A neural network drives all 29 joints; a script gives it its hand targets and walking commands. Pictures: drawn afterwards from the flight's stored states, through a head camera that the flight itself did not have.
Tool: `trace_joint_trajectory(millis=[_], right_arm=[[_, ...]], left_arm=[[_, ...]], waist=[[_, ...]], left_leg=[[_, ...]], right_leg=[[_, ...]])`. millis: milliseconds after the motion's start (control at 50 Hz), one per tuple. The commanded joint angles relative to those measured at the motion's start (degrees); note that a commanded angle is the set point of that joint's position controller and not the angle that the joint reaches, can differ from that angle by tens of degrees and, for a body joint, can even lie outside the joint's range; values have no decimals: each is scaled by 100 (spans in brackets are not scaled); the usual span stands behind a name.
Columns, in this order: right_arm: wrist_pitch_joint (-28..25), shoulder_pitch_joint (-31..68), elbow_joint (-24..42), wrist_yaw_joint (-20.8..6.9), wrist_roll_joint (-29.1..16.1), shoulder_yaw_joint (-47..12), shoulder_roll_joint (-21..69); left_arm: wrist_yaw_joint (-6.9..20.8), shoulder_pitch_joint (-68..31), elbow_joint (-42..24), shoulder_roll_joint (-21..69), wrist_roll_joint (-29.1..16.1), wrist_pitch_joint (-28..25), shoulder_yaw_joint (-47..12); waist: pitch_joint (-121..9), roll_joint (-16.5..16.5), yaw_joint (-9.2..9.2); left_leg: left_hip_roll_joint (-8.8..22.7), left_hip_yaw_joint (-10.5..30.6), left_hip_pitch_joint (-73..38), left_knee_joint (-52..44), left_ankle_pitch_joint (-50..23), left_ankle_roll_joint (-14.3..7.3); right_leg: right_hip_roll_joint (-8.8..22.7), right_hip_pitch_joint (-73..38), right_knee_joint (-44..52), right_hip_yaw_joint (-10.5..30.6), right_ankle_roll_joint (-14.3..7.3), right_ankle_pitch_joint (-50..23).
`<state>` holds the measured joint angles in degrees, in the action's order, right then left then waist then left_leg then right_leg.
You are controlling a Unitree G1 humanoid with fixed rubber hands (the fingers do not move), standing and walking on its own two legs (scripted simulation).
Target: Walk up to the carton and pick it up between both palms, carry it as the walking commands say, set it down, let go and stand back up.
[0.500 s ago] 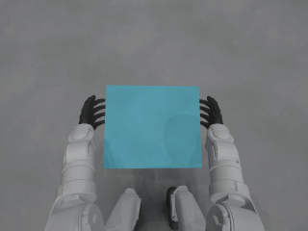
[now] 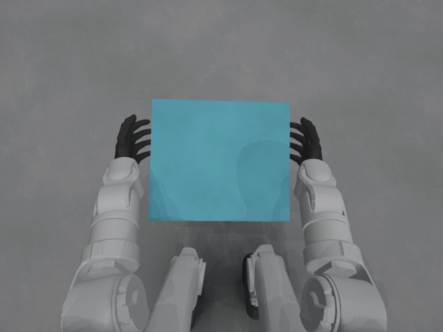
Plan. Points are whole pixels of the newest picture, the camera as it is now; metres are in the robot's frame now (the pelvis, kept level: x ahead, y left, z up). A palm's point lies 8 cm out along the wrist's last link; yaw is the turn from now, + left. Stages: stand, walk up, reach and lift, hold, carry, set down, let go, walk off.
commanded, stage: set down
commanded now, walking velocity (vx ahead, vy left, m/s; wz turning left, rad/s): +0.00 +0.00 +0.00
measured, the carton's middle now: (218, 163) +0.43 +0.03 -0.16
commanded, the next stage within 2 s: none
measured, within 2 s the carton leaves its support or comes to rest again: neither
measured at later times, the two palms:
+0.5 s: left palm (141, 163) +0.42 +0.19 -0.16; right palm (295, 160) +0.44 -0.14 -0.16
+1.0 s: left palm (150, 165) +0.44 +0.20 -0.25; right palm (283, 162) +0.47 -0.13 -0.25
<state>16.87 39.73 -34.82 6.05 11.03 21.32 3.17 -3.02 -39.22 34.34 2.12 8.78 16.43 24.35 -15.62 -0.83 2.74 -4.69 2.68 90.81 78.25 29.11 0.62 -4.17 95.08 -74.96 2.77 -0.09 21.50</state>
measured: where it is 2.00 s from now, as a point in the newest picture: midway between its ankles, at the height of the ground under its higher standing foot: (221, 303)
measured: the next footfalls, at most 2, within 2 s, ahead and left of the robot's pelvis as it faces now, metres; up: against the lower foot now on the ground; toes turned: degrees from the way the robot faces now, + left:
none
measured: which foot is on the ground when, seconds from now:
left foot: down 0.00-1.00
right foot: down 0.00-1.00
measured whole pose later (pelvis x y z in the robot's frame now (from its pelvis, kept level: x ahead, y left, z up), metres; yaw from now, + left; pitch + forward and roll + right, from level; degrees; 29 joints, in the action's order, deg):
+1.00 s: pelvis -0.04 +0.00 -0.15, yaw +2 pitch +47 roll +2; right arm 15.8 63.0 -45.4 9.6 6.3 20.5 -5.5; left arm -3.2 -60.6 43.0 -6.2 5.4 16.3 23.5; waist -6.0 -1.3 2.1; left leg -7.2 1.6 120.8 106.9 33.1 2.2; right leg -6.4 125.4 -103.2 3.2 1.5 24.6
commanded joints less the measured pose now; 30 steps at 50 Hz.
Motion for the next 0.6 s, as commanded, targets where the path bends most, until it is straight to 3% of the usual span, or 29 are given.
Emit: trace_joint_trajectory(millis=[0,240,580], right_arm=[[-195,3338,-32,-1628,-865,-3310,5390],[-188,4273,-378,-1509,-1008,-3007,5084],[-268,5078,-545,-1346,-1114,-2835,4853]], left_arm=[[2048,-3365,137,5022,-842,-82,-3233],[1829,-4183,316,4938,-932,-49,-3037],[1695,-5042,333,4540,-1036,-154,-2921]], waist=[[-4938,-169,121],[-4987,-189,110],[-5335,-233,140]], left_leg=[[-298,-249,-1180,-625,-1931,85],[-314,-310,-779,-8,-1348,101],[-340,-477,40,920,-1336,97]], right_leg=[[-352,-3930,98,-86,59,-1776],[-424,-2833,-600,-322,35,-959],[-435,-2292,-1481,-364,70,-1017]])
